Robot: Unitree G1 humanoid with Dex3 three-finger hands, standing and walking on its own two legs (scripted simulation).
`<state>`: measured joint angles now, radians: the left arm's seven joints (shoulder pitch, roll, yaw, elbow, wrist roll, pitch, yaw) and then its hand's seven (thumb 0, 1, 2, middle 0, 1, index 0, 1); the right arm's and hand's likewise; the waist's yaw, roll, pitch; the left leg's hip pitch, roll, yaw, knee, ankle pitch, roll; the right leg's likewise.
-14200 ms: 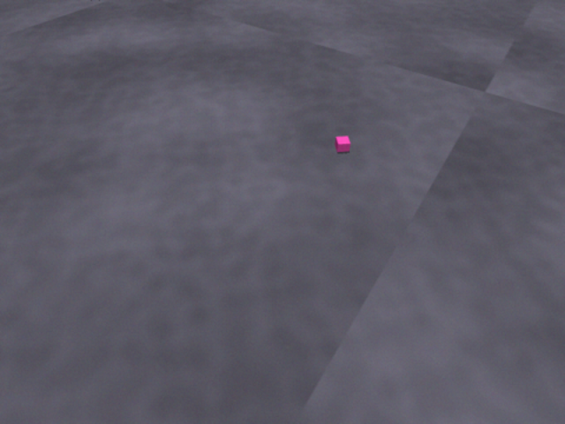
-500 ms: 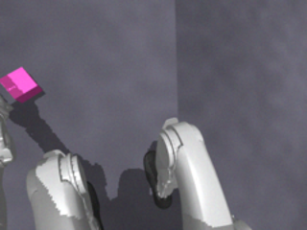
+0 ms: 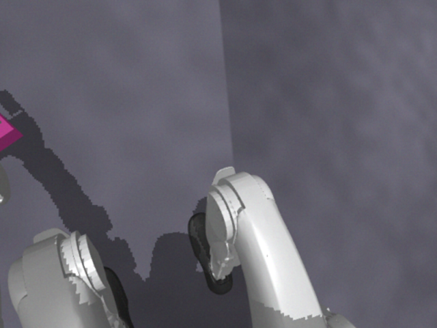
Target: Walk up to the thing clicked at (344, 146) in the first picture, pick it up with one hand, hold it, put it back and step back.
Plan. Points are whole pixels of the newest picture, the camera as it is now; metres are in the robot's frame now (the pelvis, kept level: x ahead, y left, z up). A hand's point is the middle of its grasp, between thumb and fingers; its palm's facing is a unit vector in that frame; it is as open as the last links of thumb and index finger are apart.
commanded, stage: approach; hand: left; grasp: from above
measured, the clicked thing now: out of the picture +0.52 +0.28 -0.29
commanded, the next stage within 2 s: rest palm in 0.38 s
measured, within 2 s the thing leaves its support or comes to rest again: neither
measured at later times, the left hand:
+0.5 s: hand out of the picture +0.51 +0.29 -0.16, palm faces -0.26 -0.23 -0.94, open 14.2 cm
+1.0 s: hand out of the picture +0.49 +0.28 -0.23, palm faces -0.39 -0.25 -0.89, open 14.3 cm
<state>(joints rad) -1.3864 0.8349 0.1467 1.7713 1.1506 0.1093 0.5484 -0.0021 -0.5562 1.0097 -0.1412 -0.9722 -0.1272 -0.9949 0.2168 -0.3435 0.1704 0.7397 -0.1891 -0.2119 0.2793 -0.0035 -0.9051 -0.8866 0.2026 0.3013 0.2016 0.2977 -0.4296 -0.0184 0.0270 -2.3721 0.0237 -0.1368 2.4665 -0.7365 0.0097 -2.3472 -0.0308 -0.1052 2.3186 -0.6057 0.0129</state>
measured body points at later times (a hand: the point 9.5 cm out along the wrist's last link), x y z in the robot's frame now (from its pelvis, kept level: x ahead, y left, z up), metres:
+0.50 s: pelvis +0.00 +0.00 +0.00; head +0.26 +0.08 +0.36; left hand +0.52 +0.30 -0.11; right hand +0.01 -0.26 -0.08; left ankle +0.06 +0.12 -0.28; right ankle +0.11 -0.12 -0.28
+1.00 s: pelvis -0.01 +0.00 +0.00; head +0.28 +0.09 +0.32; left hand +0.50 +0.29 -0.18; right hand -0.03 -0.26 -0.06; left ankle +0.06 +0.12 -0.28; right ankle +0.11 -0.12 -0.28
